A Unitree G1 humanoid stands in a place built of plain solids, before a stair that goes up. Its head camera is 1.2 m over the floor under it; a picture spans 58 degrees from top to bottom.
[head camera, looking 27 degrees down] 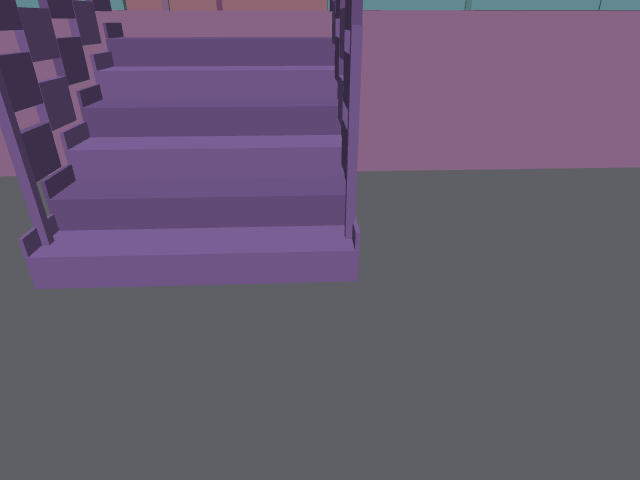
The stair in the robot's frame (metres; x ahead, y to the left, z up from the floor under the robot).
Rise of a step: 0.18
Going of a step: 0.30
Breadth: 1.62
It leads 3 degrees to the left of straight ahead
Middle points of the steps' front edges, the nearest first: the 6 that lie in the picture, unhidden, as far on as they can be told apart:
1.85 0.61 0.18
2.15 0.63 0.36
2.45 0.64 0.54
2.75 0.65 0.72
3.05 0.67 0.90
3.35 0.68 1.08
